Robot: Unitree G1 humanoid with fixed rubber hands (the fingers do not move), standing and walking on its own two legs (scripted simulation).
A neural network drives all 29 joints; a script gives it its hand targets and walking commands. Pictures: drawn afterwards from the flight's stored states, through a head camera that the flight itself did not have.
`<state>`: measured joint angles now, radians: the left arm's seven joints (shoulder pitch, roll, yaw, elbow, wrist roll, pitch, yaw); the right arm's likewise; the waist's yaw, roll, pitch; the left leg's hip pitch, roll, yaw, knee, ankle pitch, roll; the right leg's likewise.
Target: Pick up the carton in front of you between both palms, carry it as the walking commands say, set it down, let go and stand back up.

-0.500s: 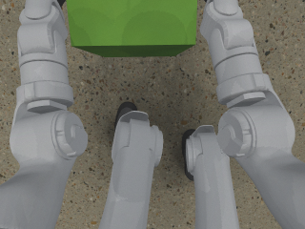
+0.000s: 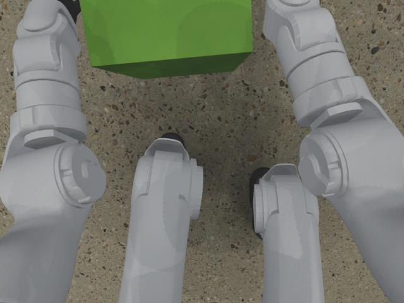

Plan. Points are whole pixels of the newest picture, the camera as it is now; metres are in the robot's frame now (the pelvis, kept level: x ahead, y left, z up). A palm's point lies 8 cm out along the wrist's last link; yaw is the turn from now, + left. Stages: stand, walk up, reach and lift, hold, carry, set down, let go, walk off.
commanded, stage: set down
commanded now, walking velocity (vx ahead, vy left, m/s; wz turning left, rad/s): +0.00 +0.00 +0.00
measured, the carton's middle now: (175, 7) +0.51 +0.19 -0.26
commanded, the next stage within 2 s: none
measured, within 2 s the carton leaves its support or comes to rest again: rests again in 0.18 s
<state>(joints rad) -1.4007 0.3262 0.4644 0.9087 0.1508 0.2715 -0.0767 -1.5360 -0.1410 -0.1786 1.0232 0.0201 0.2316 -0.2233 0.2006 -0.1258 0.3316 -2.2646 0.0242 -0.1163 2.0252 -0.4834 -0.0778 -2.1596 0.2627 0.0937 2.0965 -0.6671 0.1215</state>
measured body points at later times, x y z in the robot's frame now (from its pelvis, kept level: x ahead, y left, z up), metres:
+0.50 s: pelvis -0.01 -0.01 -0.01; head +0.37 +0.08 +0.21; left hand +0.48 +0.33 -0.20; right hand +0.57 +0.04 -0.20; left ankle +0.12 +0.15 -0.37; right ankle +0.09 -0.12 -0.37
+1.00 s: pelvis -0.01 +0.00 -0.02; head +0.38 +0.08 +0.18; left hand +0.47 +0.39 -0.21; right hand +0.59 +0.02 -0.22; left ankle +0.12 +0.15 -0.37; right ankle +0.09 -0.12 -0.37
